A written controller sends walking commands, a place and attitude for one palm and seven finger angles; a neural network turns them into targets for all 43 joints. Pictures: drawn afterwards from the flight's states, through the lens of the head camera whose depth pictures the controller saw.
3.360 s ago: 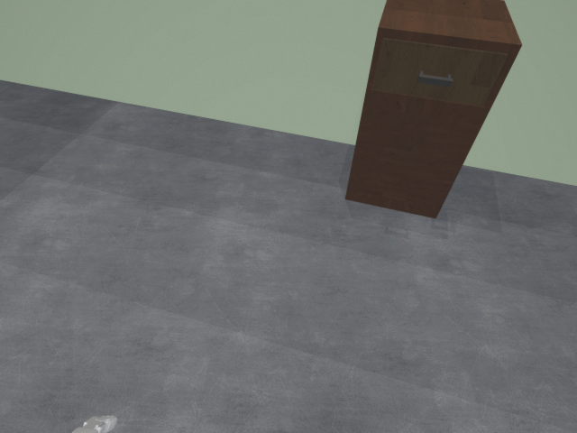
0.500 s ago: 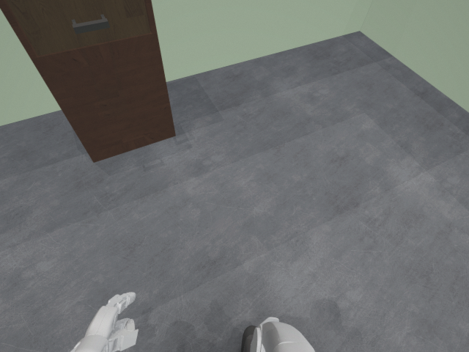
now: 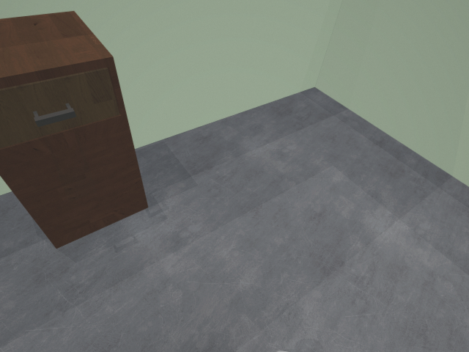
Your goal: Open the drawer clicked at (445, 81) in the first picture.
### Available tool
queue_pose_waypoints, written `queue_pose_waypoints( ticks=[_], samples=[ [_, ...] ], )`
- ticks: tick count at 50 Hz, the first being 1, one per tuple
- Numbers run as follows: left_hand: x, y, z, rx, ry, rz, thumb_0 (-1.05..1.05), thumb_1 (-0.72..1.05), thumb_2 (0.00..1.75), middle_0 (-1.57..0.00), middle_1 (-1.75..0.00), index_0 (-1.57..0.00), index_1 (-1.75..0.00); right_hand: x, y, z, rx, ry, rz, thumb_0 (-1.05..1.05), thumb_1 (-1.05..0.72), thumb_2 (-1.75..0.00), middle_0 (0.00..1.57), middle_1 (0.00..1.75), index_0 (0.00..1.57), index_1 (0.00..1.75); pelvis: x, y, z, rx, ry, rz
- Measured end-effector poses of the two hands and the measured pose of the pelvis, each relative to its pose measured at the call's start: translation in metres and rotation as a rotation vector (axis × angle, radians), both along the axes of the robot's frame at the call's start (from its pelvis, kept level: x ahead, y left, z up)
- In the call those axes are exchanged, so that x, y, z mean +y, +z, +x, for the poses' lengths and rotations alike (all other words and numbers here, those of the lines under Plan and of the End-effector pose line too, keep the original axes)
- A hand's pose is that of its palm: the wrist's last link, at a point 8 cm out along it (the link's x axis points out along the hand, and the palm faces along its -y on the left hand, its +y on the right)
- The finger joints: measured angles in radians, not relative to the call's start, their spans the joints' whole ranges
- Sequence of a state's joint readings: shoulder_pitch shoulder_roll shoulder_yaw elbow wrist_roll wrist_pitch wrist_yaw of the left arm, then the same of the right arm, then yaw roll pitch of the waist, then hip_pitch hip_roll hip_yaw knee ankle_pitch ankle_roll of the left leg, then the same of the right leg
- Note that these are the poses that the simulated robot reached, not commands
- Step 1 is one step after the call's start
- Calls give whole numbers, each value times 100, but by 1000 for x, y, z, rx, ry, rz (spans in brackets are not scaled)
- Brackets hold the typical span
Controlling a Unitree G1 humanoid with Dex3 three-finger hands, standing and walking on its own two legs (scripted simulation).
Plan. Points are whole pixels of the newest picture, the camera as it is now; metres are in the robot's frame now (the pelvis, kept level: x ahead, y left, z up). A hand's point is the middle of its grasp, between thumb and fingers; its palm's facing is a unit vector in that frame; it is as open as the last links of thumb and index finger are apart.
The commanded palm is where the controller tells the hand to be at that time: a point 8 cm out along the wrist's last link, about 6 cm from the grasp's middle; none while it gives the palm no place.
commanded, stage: walk to a spot facing it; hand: left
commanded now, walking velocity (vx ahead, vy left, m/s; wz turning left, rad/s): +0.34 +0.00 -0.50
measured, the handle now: (54, 113) +0.75 +0.61 -0.09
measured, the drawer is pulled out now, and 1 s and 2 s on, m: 0.00 0.00 0.00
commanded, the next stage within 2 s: turn to face it in 0.24 s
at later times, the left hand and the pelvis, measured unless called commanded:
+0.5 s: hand (208, 264) +0.35 +0.07 -0.17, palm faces -0.20 -0.96 -0.21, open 7.4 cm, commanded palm none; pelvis +0.21 -0.08 -0.01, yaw -10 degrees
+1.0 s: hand (177, 265) +0.34 +0.15 -0.18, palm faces +0.13 -0.97 -0.22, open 7.4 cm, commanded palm none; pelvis +0.29 -0.06 -0.01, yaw +5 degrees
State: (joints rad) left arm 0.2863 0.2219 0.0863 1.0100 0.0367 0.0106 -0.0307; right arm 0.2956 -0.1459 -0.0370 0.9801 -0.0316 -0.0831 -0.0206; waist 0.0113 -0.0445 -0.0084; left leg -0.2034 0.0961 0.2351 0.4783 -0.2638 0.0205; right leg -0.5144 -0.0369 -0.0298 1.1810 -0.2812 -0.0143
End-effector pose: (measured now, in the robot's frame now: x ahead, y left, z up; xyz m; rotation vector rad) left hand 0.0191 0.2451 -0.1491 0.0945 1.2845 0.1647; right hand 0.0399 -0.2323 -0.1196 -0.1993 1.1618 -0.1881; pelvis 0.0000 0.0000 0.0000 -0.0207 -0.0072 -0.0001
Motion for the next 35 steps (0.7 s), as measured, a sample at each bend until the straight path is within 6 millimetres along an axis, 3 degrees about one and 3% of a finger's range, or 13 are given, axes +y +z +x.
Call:
queue_pose_waypoints(
  ticks=[8, 13, 17, 19, 22, 25, 29, 35],
  samples=[
    [-24, 2, 100, 23, -112, -32, 1, 91, 90, -20, -29, -19, -30, 2, -3, -32, 222, -163, 31, 0, -92, -90, 20, 30, 20, 30, -7, 4, 65, 16, -89, 7],
    [-57, -3, 192, -3, -231, -26, 1, 91, 90, -20, -29, -19, -30, 4, -13, -44, 357, -282, 88, 0, -92, -90, 20, 30, 20, 30, -28, -6, 111, 18, -145, 15],
    [-90, -13, 272, -103, -305, 0, 1, 91, 90, -20, -29, -20, -30, -6, -32, -38, 451, -353, 144, 1, -91, -90, 20, 30, 20, 30, -57, -26, 155, 8, -176, 26],
    [-102, -13, 299, -153, -306, 18, 1, 91, 90, -20, -29, -20, -30, -18, -40, -20, 461, -365, 155, 1, -91, -90, 20, 30, 20, 30, -68, -32, 170, -1, -191, 28],
    [-113, -4, 320, -168, -305, 35, 1, 91, 90, -20, -29, -20, -30, -41, -43, 31, 381, -347, 134, 1, -91, -90, 20, 30, 20, 30, -78, -24, 189, -15, -192, 24],
    [-122, 6, 330, -154, -306, 44, 1, 91, 89, -20, -29, -20, -30, -62, -40, 93, 256, -307, 110, 1, -91, -90, 20, 30, 20, 30, -83, -14, 208, -13, -180, 18],
    [-122, 15, 346, -174, -254, 52, 0, 93, 89, -20, -30, -20, -30, -74, -34, 164, 138, -238, 99, 1, -92, -90, 20, 30, 20, 30, -87, -8, 230, -10, -140, 7],
    [-112, 8, 356, -185, -152, 26, 0, 93, 89, -21, -30, -20, -30, -86, -24, 233, 108, -124, 54, 1, -94, -90, 20, 30, 20, 30, -83, -9, 259, -19, -62, -7]
  ],
)
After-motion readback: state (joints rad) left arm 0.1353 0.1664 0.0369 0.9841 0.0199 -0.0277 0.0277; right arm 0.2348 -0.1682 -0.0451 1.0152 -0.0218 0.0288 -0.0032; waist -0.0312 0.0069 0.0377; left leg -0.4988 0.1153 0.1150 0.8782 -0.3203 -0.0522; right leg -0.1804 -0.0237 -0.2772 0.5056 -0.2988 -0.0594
